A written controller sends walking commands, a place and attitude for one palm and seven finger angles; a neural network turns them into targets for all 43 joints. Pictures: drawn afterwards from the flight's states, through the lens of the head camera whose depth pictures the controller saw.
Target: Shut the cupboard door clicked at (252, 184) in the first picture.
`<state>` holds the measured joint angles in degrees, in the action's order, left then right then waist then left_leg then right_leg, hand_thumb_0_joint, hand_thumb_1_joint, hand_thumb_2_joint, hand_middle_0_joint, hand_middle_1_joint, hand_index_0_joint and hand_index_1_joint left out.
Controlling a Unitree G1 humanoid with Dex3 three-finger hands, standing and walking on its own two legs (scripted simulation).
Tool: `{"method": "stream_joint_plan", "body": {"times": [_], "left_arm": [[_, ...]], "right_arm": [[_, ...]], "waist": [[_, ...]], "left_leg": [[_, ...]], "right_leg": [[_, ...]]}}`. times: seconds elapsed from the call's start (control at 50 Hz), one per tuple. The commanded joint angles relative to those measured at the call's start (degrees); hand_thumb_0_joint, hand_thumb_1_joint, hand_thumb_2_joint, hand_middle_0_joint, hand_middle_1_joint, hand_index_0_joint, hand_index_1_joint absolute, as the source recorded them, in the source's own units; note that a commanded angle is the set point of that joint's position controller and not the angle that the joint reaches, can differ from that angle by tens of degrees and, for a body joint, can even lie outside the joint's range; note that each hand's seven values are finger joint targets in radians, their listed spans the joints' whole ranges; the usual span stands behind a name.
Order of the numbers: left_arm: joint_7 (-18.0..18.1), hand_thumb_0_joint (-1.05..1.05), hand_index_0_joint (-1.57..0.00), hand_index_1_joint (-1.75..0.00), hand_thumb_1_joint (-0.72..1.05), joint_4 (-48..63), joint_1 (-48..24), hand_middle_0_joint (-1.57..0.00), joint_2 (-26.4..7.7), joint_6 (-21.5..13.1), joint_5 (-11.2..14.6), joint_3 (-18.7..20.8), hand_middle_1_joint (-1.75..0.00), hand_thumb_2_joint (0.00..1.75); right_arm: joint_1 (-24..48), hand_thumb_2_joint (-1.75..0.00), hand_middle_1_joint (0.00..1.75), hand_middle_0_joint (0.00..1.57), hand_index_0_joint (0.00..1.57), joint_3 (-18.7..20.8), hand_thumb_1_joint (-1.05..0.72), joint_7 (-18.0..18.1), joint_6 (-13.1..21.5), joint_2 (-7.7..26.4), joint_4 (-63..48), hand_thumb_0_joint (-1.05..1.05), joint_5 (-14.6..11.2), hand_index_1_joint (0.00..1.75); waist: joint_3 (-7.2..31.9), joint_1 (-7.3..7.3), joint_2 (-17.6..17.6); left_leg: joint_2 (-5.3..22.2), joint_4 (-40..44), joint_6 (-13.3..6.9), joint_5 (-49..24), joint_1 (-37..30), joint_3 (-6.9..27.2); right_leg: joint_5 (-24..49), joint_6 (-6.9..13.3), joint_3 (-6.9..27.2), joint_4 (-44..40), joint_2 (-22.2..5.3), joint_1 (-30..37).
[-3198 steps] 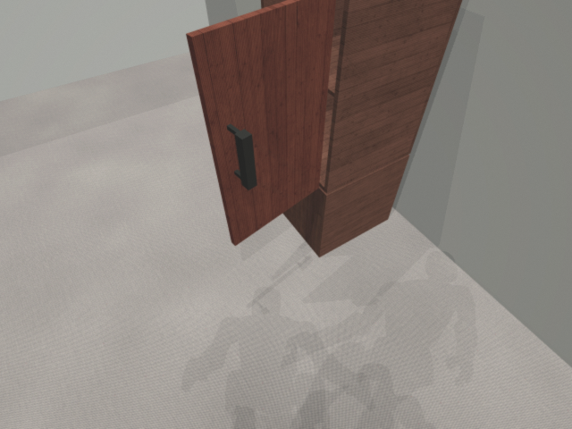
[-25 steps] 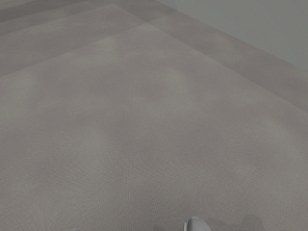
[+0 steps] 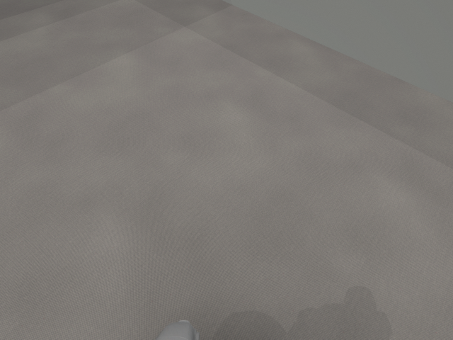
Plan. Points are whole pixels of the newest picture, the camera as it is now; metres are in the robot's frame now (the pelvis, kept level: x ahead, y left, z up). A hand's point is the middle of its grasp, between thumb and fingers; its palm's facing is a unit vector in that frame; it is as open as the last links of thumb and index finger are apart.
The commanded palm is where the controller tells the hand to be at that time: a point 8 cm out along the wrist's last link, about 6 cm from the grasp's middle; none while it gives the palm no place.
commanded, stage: turn to face it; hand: left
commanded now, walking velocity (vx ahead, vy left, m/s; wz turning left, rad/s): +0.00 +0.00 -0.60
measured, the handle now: out of the picture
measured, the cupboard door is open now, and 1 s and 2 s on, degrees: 26 26 26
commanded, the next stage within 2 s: none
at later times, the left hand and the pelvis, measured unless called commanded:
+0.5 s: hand (138, 299) +0.20 +0.20 -0.16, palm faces -0.29 -0.93 -0.23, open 7.4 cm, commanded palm none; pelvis +0.04 +0.03 +0.00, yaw -19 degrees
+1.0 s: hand (166, 269) +0.27 +0.16 -0.18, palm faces -0.54 -0.82 -0.19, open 7.4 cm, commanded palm none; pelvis +0.09 +0.04 -0.01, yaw -37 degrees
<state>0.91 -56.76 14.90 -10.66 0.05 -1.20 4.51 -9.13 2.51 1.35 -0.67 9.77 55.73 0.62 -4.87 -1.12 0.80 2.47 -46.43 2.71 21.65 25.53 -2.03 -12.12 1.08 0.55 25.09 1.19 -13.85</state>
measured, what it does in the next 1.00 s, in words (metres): steps on the spot, turning right: left foot, then right foot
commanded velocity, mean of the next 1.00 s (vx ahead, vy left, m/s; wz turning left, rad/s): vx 0.00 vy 0.00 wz -0.60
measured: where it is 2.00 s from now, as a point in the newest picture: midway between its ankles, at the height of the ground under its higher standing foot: outside the picture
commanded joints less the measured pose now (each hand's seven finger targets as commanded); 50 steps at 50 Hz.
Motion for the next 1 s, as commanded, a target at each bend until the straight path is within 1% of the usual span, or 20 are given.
{"method": "stream_joint_plan", "body": {"times": [0.0, 0.02, 0.04, 0.06, 0.08, 0.12, 0.2, 0.38, 0.48, 0.5, 0.52, 0.54, 0.56, 0.66, 0.78, 0.84, 0.86, 0.88, 0.9, 0.98], "left_arm": [[0.0, 0.00, -0.20, -0.30, 0.90, 4.9, -1.4, -0.20, -9.5, 0.0, 0.0, 2.2, -0.30, 0.90], [-0.1, 0.00, -0.20, -0.30, 0.90, 5.3, -2.6, -0.20, -8.9, 0.4, 0.2, 2.1, -0.30, 0.90], [-0.2, 0.00, -0.20, -0.30, 0.90, 6.1, -2.0, -0.20, -6.6, 0.9, 0.5, 1.6, -0.30, 0.90], [-0.7, 0.00, -0.20, -0.30, 0.90, 7.0, -0.6, -0.20, -4.0, 1.3, 1.0, 1.1, -0.30, 0.90], [-0.7, 0.00, -0.20, -0.30, 0.90, 7.7, -2.3, -0.20, -5.9, 1.5, 0.7, 1.3, -0.30, 0.90], [-1.4, 0.00, -0.20, -0.30, 0.90, 7.3, -1.6, -0.20, -6.9, 2.0, -0.3, 1.9, -0.30, 0.90], [-2.6, 0.00, -0.20, -0.30, 0.90, 6.7, 0.2, -0.20, -6.2, 3.3, -0.3, 2.1, -0.30, 0.90], [-3.0, 0.00, -0.20, -0.30, 0.90, 10.7, -6.0, -0.20, -5.2, 3.1, -0.2, 1.2, -0.30, 0.90], [-2.7, 0.00, -0.20, -0.30, 0.90, 10.2, -2.6, -0.20, -6.8, 2.2, -0.2, 1.2, -0.30, 0.90], [-2.5, 0.00, -0.20, -0.30, 0.90, 9.1, 1.2, -0.20, -9.0, 1.7, -0.4, 1.7, -0.30, 0.90], [-1.7, 0.00, -0.20, -0.30, 0.90, 8.6, 4.0, -0.20, -15.4, 0.8, -1.0, 2.7, -0.30, 0.90], [-1.0, 0.00, -0.20, -0.30, 0.90, 7.8, 6.2, -0.20, -18.6, 0.9, -0.3, 3.2, -0.30, 0.90], [-0.5, 0.00, -0.20, -0.30, 0.90, 8.0, 5.5, -0.20, -18.5, 1.1, 0.0, 2.9, -0.30, 0.90], [0.0, 0.00, -0.20, -0.30, 0.90, 10.9, -4.8, -0.20, -13.2, 0.9, 0.0, 1.7, -0.30, 0.90], [-0.6, 0.00, -0.20, -0.30, 0.90, 10.5, -4.2, -0.20, -14.9, 1.5, -0.5, 2.5, -0.30, 0.90], [-0.8, 0.00, -0.20, -0.30, 0.90, 10.7, -6.9, -0.20, -13.5, 2.1, 0.2, 2.4, -0.30, 0.90], [-1.0, 0.00, -0.20, -0.30, 0.90, 11.8, -6.4, -0.20, -10.4, 2.5, 0.7, 1.7, -0.30, 0.90], [-1.5, 0.00, -0.20, -0.30, 0.90, 12.9, -5.4, -0.20, -7.1, 2.6, 1.0, 1.1, -0.30, 0.90], [-1.5, 0.00, -0.20, -0.30, 0.90, 13.1, -6.9, -0.20, -8.9, 2.7, 0.5, 1.2, -0.30, 0.90], [-3.0, 0.00, -0.20, -0.30, 0.90, 11.1, -6.2, -0.20, -8.8, 3.4, 0.0, 1.9, -0.30, 0.90]], "right_arm": [[-5.9, -0.90, 0.30, 0.20, 0.20, 0.7, -0.90, 0.6, 1.0, 4.4, -3.1, 0.00, -0.1, 0.30], [-7.8, -0.90, 0.30, 0.20, 0.20, 1.0, -0.90, 0.6, 1.4, 5.5, -2.8, 0.00, -0.1, 0.30], [-9.2, -0.90, 0.30, 0.20, 0.20, 1.5, -0.90, 1.0, 1.9, 9.0, -2.7, 0.00, 0.3, 0.30], [-10.2, -0.90, 0.30, 0.20, 0.20, 2.5, -0.90, 1.1, 2.0, 14.5, -3.5, 0.00, 1.0, 0.30], [-10.4, -0.90, 0.30, 0.20, 0.20, 2.6, -0.90, 1.3, 1.4, 15.3, -4.1, 0.00, 1.3, 0.30], [-3.5, -0.90, 0.30, 0.20, 0.20, 1.7, -0.90, 1.3, 1.5, 12.8, -6.6, 0.00, 1.3, 0.30], [-0.1, -0.90, 0.30, 0.20, 0.20, 1.2, -0.90, 1.3, 1.0, 11.1, -8.2, 0.00, 1.1, 0.30], [-5.3, -0.90, 0.30, 0.20, 0.20, 2.7, -0.90, 0.6, 0.9, 13.0, -6.2, 0.00, 1.1, 0.30], [-4.1, -0.90, 0.30, 0.20, 0.20, 3.4, -0.90, 0.0, 0.5, 14.5, -6.3, 0.00, 0.7, 0.30], [-3.5, -0.90, 0.30, 0.20, 0.20, 3.4, -0.90, -0.2, 0.4, 13.7, -6.8, 0.00, 0.4, 0.30], [-3.4, -0.90, 0.30, 0.20, 0.20, 2.5, -0.90, -0.6, 0.1, 9.2, -8.6, 0.00, -0.1, 0.30], [0.6, -0.90, 0.30, 0.20, 0.20, 1.9, -0.90, -0.4, -0.4, 8.6, -10.9, 0.00, 0.1, 0.30], [0.0, -0.90, 0.30, 0.20, 0.20, 1.6, -0.90, 0.0, -1.0, 9.3, -10.5, 0.00, -0.1, 0.30], [-2.3, -0.90, 0.30, 0.20, 0.20, 1.8, -0.90, -0.4, -0.9, 9.3, -8.1, 0.00, 0.3, 0.30], [-2.3, -0.90, 0.30, 0.20, 0.20, 1.4, -0.90, -0.1, -0.2, 8.0, -9.0, 0.00, -0.2, 0.30], [-8.3, -0.90, 0.30, 0.20, 0.20, 1.6, -0.90, 0.4, 0.6, 9.2, -7.4, 0.00, -0.3, 0.30], [-10.1, -0.90, 0.30, 0.20, 0.20, 2.2, -0.90, 0.7, 1.3, 13.1, -6.9, 0.00, 0.1, 0.30], [-11.6, -0.90, 0.30, 0.20, 0.20, 3.1, -0.90, 0.8, 1.4, 18.7, -7.5, 0.00, 0.8, 0.30], [-11.3, -0.90, 0.30, 0.20, 0.20, 2.9, -0.90, 1.0, 1.0, 18.8, -7.9, 0.00, 1.2, 0.30], [-2.4, -0.90, 0.30, 0.20, 0.20, 1.4, -0.90, 1.2, 1.0, 13.8, -10.4, 0.00, 1.3, 0.30]], "waist": [[8.1, 2.44, 7.6], [8.1, 3.83, 6.2], [8.0, 4.05, -2.5], [8.2, 4.36, -17.4], [7.0, 5.13, -14.4], [3.6, 1.91, -11.6], [3.6, 0.03, -9.7], [6.0, 3.03, -11.5], [8.5, 0.55, -10.5], [10.2, -1.52, -5.6], [10.8, -3.00, 12.4], [8.7, -4.66, 16.1], [8.3, -3.63, 11.4], [8.0, 1.16, 8.5], [7.9, 0.36, 9.1], [8.5, 3.74, 7.7], [9.5, 4.15, -3.1], [9.9, 4.29, -19.8], [8.6, 4.81, -15.6], [3.2, 0.96, -12.6]], "left_leg": [[-1.6, 12.2, 0.6, -7.3, -11.2, -0.2], [-0.6, 18.5, 0.4, -11.5, -18.1, 0.2], [6.1, 24.2, -1.6, -13.0, -23.6, 6.4], [19.9, 29.1, -7.6, -16.5, -25.1, 20.9], [25.1, 30.9, -12.6, -16.5, -19.9, 23.9], [22.1, 32.2, -13.0, -15.1, -14.4, 18.7], [16.2, 31.2, -9.9, -15.1, -13.3, 4.7], [19.1, 26.4, -10.8, -26.8, -20.1, -2.6], [18.3, 16.3, -6.6, -28.6, -17.5, -7.0], [15.4, 9.2, -3.9, -23.4, -13.4, -9.4], [8.0, -2.8, -0.1, -2.1, 0.1, -12.5], [2.3, -14.2, 1.3, 16.7, 8.6, -7.3], [3.8, -20.3, 0.8, 13.7, 9.7, -0.8], [3.7, -17.1, 2.5, 1.4, 7.0, 0.9], [-0.3, 3.0, 2.2, 2.3, -1.9, -1.1], [-0.6, 20.1, 1.6, -9.9, -15.6, -1.0], [7.5, 27.3, -0.7, -11.3, -21.9, 7.2], [22.1, 30.2, -7.1, -19.5, -24.2, 21.6], [26.0, 30.1, -11.7, -20.5, -18.8, 22.9], [18.1, 28.7, -9.9, -25.1, -14.0, 7.3]], "right_leg": [[20.4, 7.2, 12.9, -1.3, -11.7, -0.2], [13.7, 5.0, 12.1, 0.9, -9.9, -5.5], [1.0, 2.3, 9.0, 5.7, -4.4, -12.0], [-19.4, -1.2, 1.6, 18.1, 2.7, -18.5], [-25.4, -1.7, 1.0, 29.6, 0.9, -17.3], [-20.2, -2.3, 1.2, 39.1, -2.0, -18.2], [-11.9, -4.0, -0.9, 40.4, -3.4, -16.4], [-11.6, -4.2, -5.2, 23.0, -3.9, -12.2], [-2.2, -1.9, -7.1, 6.4, -2.2, -0.2], [5.6, -0.6, -4.1, -0.3, -4.1, 6.7], [19.4, 4.3, 13.4, -5.5, -16.8, 15.6], [36.6, 10.9, 22.7, -4.9, -24.3, 14.1], [29.6, 13.2, 20.6, -5.4, -24.8, 11.6], [24.6, 8.7, 10.8, -3.5, -14.5, 7.1], [21.1, 9.2, 15.7, -1.2, -13.1, 3.8], [15.2, 4.4, 15.3, 4.3, -9.4, -4.3], [3.7, 1.0, 10.8, 10.7, -3.5, -11.0], [-20.9, -2.5, 2.1, 24.7, 2.9, -18.8], [-24.6, -2.3, 3.1, 35.6, 0.2, -17.4], [-15.4, -4.2, 0.9, 42.8, -3.0, -17.7]]}}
